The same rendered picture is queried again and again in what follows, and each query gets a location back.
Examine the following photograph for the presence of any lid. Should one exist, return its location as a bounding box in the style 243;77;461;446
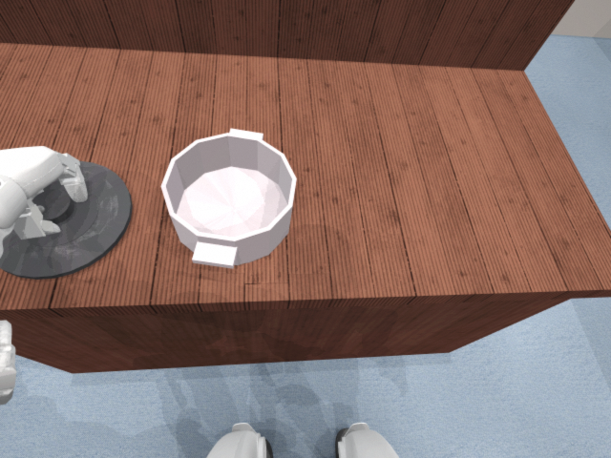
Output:
0;161;133;280

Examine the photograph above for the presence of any left robot forearm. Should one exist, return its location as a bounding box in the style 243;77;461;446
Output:
0;175;28;258

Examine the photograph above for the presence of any left robot hand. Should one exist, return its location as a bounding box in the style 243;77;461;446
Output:
0;146;88;239

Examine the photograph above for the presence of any left robot shin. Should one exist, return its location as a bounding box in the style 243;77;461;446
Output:
232;423;257;434

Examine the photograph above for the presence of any knob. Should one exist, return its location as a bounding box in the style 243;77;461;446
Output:
32;189;74;224

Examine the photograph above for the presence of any pot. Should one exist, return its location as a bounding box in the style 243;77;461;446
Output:
161;129;297;269

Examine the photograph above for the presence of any robot right thigh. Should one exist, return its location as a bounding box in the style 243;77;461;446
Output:
338;429;399;458

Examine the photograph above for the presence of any table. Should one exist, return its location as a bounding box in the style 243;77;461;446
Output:
0;0;611;374

